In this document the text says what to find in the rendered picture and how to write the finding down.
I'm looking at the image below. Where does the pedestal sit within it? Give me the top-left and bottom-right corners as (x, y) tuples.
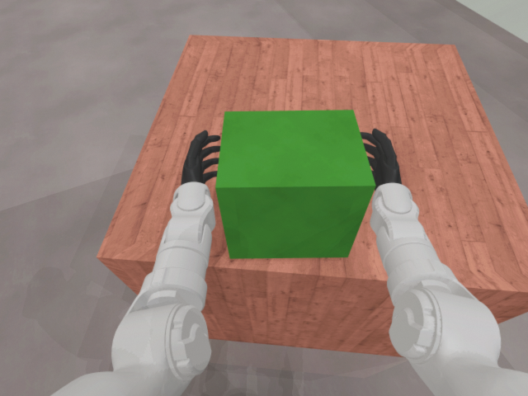
(97, 35), (528, 357)

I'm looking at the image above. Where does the robot left forearm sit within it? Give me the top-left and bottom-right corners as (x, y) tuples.
(111, 181), (215, 369)

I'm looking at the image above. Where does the robot right upper arm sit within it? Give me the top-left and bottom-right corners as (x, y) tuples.
(389, 287), (528, 396)

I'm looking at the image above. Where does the robot left upper arm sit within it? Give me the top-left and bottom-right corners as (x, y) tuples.
(50, 303), (211, 396)

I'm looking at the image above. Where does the robot right hand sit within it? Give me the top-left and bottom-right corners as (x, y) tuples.
(360, 129), (402, 190)

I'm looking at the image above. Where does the carton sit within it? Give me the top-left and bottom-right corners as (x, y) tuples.
(215, 110), (376, 259)

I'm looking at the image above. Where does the robot right forearm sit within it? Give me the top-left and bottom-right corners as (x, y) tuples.
(370, 183), (501, 357)

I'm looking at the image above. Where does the robot left hand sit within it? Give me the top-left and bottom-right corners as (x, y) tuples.
(181, 130), (220, 185)

